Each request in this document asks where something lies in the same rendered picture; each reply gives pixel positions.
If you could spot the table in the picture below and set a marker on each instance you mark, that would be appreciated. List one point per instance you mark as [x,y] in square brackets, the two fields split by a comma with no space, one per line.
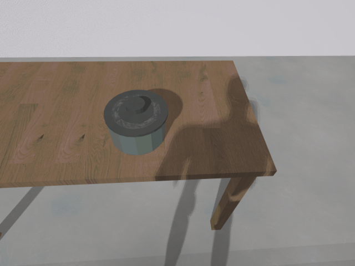
[53,132]

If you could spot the pot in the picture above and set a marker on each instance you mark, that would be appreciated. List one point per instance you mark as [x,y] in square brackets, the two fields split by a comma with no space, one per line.
[138,145]

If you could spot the lid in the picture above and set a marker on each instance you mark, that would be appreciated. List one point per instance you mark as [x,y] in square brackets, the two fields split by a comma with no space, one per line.
[136,125]

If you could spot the knob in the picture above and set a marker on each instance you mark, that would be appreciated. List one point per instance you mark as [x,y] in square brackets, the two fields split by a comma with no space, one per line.
[135,105]

